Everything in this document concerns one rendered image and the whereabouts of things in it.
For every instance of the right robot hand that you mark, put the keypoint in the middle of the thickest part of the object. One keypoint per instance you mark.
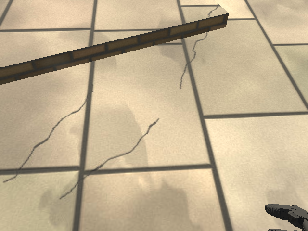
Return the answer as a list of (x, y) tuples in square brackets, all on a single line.
[(293, 214)]

